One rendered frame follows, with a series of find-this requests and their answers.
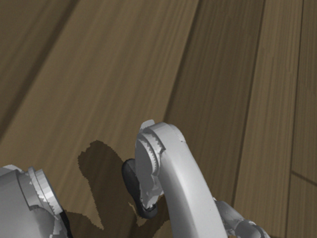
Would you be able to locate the right robot foot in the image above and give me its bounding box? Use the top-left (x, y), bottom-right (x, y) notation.
top-left (121, 159), bottom-right (158, 219)

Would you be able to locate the right robot arm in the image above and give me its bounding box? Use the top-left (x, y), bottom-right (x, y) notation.
top-left (235, 220), bottom-right (270, 238)

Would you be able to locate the left robot foot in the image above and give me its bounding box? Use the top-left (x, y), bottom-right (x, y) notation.
top-left (60, 208), bottom-right (73, 238)

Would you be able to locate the right robot hand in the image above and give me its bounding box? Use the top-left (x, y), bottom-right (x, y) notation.
top-left (213, 197), bottom-right (245, 236)

